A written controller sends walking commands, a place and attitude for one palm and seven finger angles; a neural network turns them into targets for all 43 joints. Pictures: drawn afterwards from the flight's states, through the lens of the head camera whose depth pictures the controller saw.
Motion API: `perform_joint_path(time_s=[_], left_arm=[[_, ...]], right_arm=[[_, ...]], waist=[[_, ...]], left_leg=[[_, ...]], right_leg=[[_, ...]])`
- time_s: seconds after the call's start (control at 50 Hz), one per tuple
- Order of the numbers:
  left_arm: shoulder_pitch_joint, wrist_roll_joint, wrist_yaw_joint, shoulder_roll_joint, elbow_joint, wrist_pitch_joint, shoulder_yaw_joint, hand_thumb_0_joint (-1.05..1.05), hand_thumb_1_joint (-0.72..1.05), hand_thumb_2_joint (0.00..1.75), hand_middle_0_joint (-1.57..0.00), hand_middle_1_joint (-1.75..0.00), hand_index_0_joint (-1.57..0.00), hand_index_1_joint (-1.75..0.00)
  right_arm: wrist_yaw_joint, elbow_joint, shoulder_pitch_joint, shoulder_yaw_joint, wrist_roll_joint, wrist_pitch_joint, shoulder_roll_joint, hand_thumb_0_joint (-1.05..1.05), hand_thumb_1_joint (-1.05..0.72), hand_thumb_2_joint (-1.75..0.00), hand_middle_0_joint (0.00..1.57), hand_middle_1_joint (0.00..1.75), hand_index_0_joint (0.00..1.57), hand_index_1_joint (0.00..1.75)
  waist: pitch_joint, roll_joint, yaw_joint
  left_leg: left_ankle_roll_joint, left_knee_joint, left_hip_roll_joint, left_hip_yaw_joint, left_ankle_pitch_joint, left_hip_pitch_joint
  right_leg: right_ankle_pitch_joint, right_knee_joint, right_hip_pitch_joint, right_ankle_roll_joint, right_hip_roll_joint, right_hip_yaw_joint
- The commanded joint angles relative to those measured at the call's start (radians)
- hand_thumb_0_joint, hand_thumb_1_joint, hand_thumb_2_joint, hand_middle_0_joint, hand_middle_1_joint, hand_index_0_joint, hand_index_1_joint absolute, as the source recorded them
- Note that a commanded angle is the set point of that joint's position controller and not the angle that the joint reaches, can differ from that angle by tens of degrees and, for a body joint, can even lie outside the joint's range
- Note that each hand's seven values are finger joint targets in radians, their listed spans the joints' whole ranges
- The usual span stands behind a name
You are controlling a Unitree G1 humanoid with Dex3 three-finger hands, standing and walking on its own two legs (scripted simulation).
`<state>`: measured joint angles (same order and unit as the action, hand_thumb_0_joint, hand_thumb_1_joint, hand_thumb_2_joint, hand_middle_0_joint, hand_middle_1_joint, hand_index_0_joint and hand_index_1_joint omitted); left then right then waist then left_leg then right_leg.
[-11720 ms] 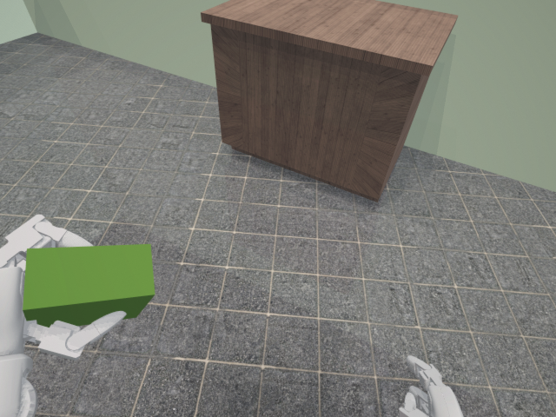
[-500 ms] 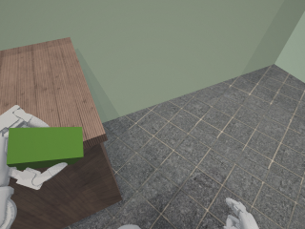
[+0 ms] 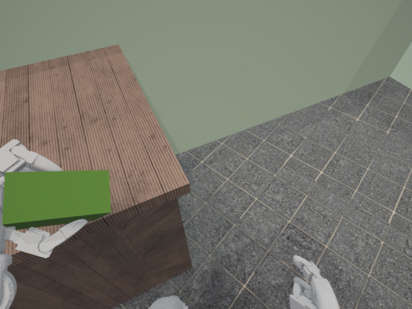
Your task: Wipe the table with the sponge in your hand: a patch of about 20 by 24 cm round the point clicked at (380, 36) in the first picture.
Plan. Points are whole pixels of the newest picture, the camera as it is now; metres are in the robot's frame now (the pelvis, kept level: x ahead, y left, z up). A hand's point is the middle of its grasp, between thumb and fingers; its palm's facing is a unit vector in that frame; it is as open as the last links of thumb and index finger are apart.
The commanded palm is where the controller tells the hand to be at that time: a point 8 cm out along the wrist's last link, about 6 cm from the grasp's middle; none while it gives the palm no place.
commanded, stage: shuffle to correct the standing spot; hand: left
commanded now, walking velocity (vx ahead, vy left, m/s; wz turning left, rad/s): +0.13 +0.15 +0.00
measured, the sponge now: (72, 199) +0.23 +0.20 +0.17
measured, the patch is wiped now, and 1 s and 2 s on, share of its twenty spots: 0.00 0.00 0.00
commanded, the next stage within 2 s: come to a stop and stand still in 0.16 s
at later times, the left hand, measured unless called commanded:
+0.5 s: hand out of the picture +0.24 +0.33 +0.21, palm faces +0.39 -0.81 -0.44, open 10.0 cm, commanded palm +0.19 +0.38 +0.20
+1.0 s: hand out of the picture +0.29 +0.38 +0.26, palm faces +0.50 -0.72 -0.47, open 10.0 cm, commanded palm +0.20 +0.38 +0.20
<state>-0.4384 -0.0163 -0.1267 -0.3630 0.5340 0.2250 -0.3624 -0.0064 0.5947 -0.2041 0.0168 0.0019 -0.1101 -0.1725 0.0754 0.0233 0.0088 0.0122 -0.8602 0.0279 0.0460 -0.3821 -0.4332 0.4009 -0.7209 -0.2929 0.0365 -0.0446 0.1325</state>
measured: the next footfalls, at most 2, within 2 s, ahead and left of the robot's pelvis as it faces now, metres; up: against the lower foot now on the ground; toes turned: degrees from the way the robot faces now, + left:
left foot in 0.22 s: +0.09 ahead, +0.20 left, +0.00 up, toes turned -3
right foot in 0.50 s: +0.07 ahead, +0.02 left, +0.00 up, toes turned -1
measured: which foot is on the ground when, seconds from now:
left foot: up 0.00-0.20, down 0.22-1.00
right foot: down 0.00-0.22, up 0.24-0.48, down 0.50-1.00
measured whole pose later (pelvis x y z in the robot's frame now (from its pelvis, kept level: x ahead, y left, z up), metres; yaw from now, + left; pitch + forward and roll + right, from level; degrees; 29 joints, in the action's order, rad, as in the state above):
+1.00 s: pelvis +0.04 +0.10 +0.02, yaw +0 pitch +1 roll -1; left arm -0.16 -0.06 -0.12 -0.59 0.32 0.24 -0.48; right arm 0.06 0.55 -0.23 0.06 0.01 -0.11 -0.23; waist 0.03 0.01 0.03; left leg -0.02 -0.50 0.02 0.05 -0.22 -0.30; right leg 0.25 -0.45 -0.22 0.07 0.04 0.12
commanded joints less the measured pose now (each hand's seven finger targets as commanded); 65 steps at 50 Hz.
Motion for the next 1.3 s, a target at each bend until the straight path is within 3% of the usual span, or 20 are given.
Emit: perform_joint_path(time_s=[0.0, 0.06, 0.12, 0.16, 0.18, 0.2, 0.22, 0.28, 0.34, 0.44, 0.54, 0.76, 0.84, 0.86, 0.88, 0.92, 1.02, 1.14, 1.16, 1.28], left_arm=[[0.042, -0.031, -0.031, -0.222, 0.141, 0.047, -0.178, 0.00, 0.10, 1.30, -1.20, -1.60, -1.20, -1.60], [0.034, -0.014, -0.031, -0.213, 0.065, 0.066, -0.182, 0.00, 0.10, 1.30, -1.20, -1.60, -1.20, -1.60], [0.094, -0.014, -0.031, -0.176, 0.079, 0.061, -0.140, 0.00, 0.10, 1.30, -1.20, -1.60, -1.20, -1.60], [0.156, -0.019, -0.026, -0.152, 0.161, 0.053, -0.084, 0.00, 0.10, 1.30, -1.20, -1.60, -1.20, -1.60], [0.175, -0.014, -0.026, -0.165, 0.217, 0.061, -0.082, 0.00, 0.10, 1.30, -1.20, -1.60, -1.20, -1.60], [0.194, -0.015, -0.026, -0.163, 0.263, 0.068, -0.083, 0.00, 0.10, 1.30, -1.20, -1.60, -1.20, -1.60], [0.203, -0.005, -0.027, -0.176, 0.278, 0.077, -0.082, 0.00, 0.10, 1.30, -1.20, -1.60, -1.20, -1.60], [0.175, -0.003, -0.032, -0.212, 0.322, 0.076, -0.129, 0.00, 0.10, 1.30, -1.20, -1.60, -1.20, -1.60], [0.067, -0.014, -0.033, -0.194, 0.326, 0.068, -0.136, 0.00, 0.10, 1.30, -1.20, -1.60, -1.20, -1.60], [-0.012, -0.026, -0.035, -0.202, 0.151, 0.022, -0.168, 0.00, 0.10, 1.30, -1.20, -1.60, -1.20, -1.60], [0.059, -0.040, -0.020, -0.113, -0.029, -0.037, -0.063, 0.00, 0.10, 1.30, -1.20, -1.60, -1.20, -1.60], [0.216, -0.019, -0.051, -0.221, 0.273, -0.018, -0.095, 0.00, 0.10, 1.30, -1.20, -1.60, -1.20, -1.60], [0.029, -0.033, -0.053, -0.181, 0.182, -0.022, -0.114, 0.00, 0.10, 1.30, -1.20, -1.60, -1.20, -1.60], [1.011, 0.015, -0.030, -0.949, 0.405, 0.138, -0.376, 0.00, 0.10, 1.30, -1.20, -1.60, -1.20, -1.60], [0.624, -0.008, -0.015, -0.445, -0.009, 0.081, -0.366, 0.00, 0.10, 1.30, -1.20, -1.60, -1.20, -1.60], [0.339, -0.049, -0.013, -0.359, -0.170, 0.045, -0.241, 0.00, 0.10, 1.30, -1.20, -1.60, -1.20, -1.60], [-0.028, -0.104, 0.030, -0.167, -0.116, 0.045, -0.065, 0.00, 0.10, 1.30, -1.20, -1.60, -1.20, -1.60], [0.138, -0.066, -0.006, -0.270, 0.068, 0.071, -0.115, 0.00, 0.10, 1.30, -1.20, -1.60, -1.20, -1.60], [0.228, -0.051, -0.019, -0.387, 0.118, 0.073, -0.189, 0.00, 0.10, 1.30, -1.20, -1.60, -1.20, -1.60], [0.198, -0.057, -0.053, -0.342, 0.260, 0.041, -0.161, 0.00, 0.10, 1.30, -1.20, -1.60, -1.20, -1.60]], right_arm=[[0.006, -0.119, 0.077, -0.061, 0.003, -0.040, -0.151, 0.00, -0.90, -0.90, 0.20, 0.30, 0.20, 0.30], [0.020, -0.112, 0.083, -0.049, -0.002, -0.014, -0.133, 0.00, -0.90, -0.90, 0.20, 0.30, 0.20, 0.30], [0.032, -0.114, 0.087, -0.052, -0.006, -0.022, -0.109, 0.00, -0.90, -0.90, 0.20, 0.30, 0.20, 0.30], [0.048, -0.126, 0.081, -0.071, -0.001, -0.040, -0.128, 0.00, -0.90, -0.90, 0.20, 0.30, 0.20, 0.30], [0.053, -0.132, 0.063, -0.081, 0.001, -0.047, -0.146, 0.00, -0.90, -0.90, 0.20, 0.30, 0.20, 0.30], [0.051, -0.146, 0.061, -0.093, 0.005, -0.054, -0.179, 0.00, -0.90, -0.90, 0.20, 0.30, 0.20, 0.30], [0.048, -0.160, 0.062, -0.095, 0.007, -0.061, -0.171, 0.00, -0.90, -0.90, 0.20, 0.30, 0.20, 0.30], [0.045, -0.134, 0.072, -0.086, -0.003, -0.073, -0.140, 0.00, -0.90, -0.90, 0.20, 0.30, 0.20, 0.30], [0.032, -0.132, 0.070, -0.076, 0.003, -0.085, -0.145, 0.00, -0.90, -0.90, 0.20, 0.30, 0.20, 0.30], [0.047, -0.128, 0.065, -0.038, -0.002, -0.064, -0.136, 0.00, -0.90, -0.90, 0.20, 0.30, 0.20, 0.30], [0.058, -0.117, 0.055, -0.038, 0.003, -0.044, -0.140, 0.00, -0.90, -0.90, 0.20, 0.30, 0.20, 0.30], [0.097, -0.148, 0.105, -0.025, -0.014, -0.051, -0.139, 0.00, -0.90, -0.90, 0.20, 0.30, 0.20, 0.30], [0.088, -0.155, 0.082, -0.035, -0.011, -0.047, -0.137, 0.00, -0.90, -0.90, 0.20, 0.30, 0.20, 0.30], [0.155, -0.257, -0.030, 0.115, 0.055, -0.004, -0.210, 0.00, -0.90, -0.90, 0.20, 0.30, 0.20, 0.30], [0.132, -0.207, 0.008, -0.014, 0.046, -0.046, -0.080, 0.00, -0.90, -0.90, 0.20, 0.30, 0.20, 0.30], [0.083, -0.187, 0.055, -0.027, 0.010, -0.059, -0.200, 0.00, -0.90, -0.90, 0.20, 0.30, 0.20, 0.30], [0.009, -0.187, 0.005, -0.051, 0.038, -0.069, -0.199, 0.00, -0.90, -0.90, 0.20, 0.30, 0.20, 0.30], [0.010, -0.175, 0.040, -0.050, 0.027, -0.106, -0.204, 0.00, -0.90, -0.90, 0.20, 0.30, 0.20, 0.30], [0.021, -0.161, 0.058, -0.051, 0.021, -0.098, -0.215, 0.00, -0.90, -0.90, 0.20, 0.30, 0.20, 0.30], [0.018, -0.151, 0.037, -0.055, 0.030, -0.101, -0.187, 0.00, -0.90, -0.90, 0.20, 0.30, 0.20, 0.30]], waist=[[-0.124, -0.230, 0.004], [-0.124, -0.214, 0.003], [-0.144, -0.214, 0.008], [-0.146, -0.070, -0.016], [-0.183, 0.080, -0.021], [-0.198, 0.304, -0.023], [-0.201, 0.338, -0.013], [-0.223, 0.203, -0.009], [-0.248, 0.202, 0.001], [-0.208, 0.144, 0.003], [-0.140, -0.150, -0.011], [-0.182, 0.188, 0.012], [-0.248, 0.115, 0.016], [-0.088, 0.333, -0.048], [-0.196, 0.142, 0.012], [-0.114, 0.046, 0.025], [-0.198, -0.085, 0.049], [-0.184, -0.159, 0.047], [-0.190, -0.121, 0.041], [-0.299, 0.157, 0.037]], left_leg=[[0.023, -0.358, 0.046, -0.115, -0.012, -0.318], [0.002, -0.083, 0.081, -0.085, 0.021, -0.150], [-0.011, 0.218, -0.001, 0.064, 0.135, 0.136], [-0.006, 0.367, -0.040, 0.095, 0.199, 0.271], [-0.033, 0.402, 0.007, 0.013, 0.175, 0.348], [-0.122, 0.473, 0.185, -0.263, 0.232, 0.403], [-0.211, 0.556, 0.281, -0.420, 0.279, 0.371], [-0.233, 0.509, 0.263, -0.365, 0.418, 0.318], [-0.157, 0.493, 0.203, -0.199, 0.447, 0.259], [-0.075, 0.488, 0.186, -0.142, 0.242, 0.110], [-0.005, 0.323, 0.029, -0.055, 0.130, 0.185], [-0.032, 0.601, 0.133, -0.198, 0.181, 0.172], [-0.017, 0.503, 0.087, -0.107, 0.323, 0.202], [-0.074, 0.546, 0.036, -0.150, -0.042, -0.094], [-0.051, 0.472, 0.092, -0.117, 0.029, 0.060], [-0.029, 0.439, 0.043, -0.081, 0.099, 0.198], [-0.045, 0.395, 0.048, -0.070, 0.276, 0.235], [-0.048, 0.374, 0.020, -0.074, 0.325, 0.236], [-0.050, 0.367, 0.016, -0.075, 0.308, 0.245], [-0.056, 0.325, 0.031, -0.096, 0.584, 0.273]], right_leg=[[-0.470, 0.367, 0.250, 0.159, -0.381, -0.474], [-0.596, 0.280, 0.171, 0.091, -0.297, -0.243], [-0.355, 0.288, 0.058, 0.047, -0.215, -0.146], [-0.235, 0.158, 0.022, 0.013, -0.157, -0.113], [-0.172, 0.011, -0.041, -0.013, -0.109, -0.093], [0.050, -0.200, -0.193, -0.061, -0.006, -0.030], [0.241, -0.375, -0.247, -0.058, 0.036, -0.063], [0.134, -0.402, -0.225, -0.045, -0.012, -0.122], [0.025, -0.143, -0.078, -0.045, 0.017, -0.082], [-0.149, 0.273, 0.167, -0.041, 0.051, -0.066], [-0.173, 0.458, 0.011, 0.046, -0.098, -0.339], [-0.207, 0.306, 0.158, -0.027, 0.031, -0.139], [-0.338, 0.363, 0.218, -0.016, 0.006, -0.163], [-0.173, 0.261, 0.381, -0.088, 0.071, -0.150], [0.007, 0.291, 0.128, -0.036, -0.005, -0.131], [-0.057, 0.414, 0.007, 0.002, -0.014, -0.168], [-0.317, 0.378, 0.068, -0.022, -0.058, -0.205], [-0.463, 0.343, 0.084, -0.026, -0.055, -0.217], [-0.458, 0.335, 0.074, -0.018, -0.060, -0.238], [-0.629, 0.252, 0.225, -0.007, -0.074, -0.199]])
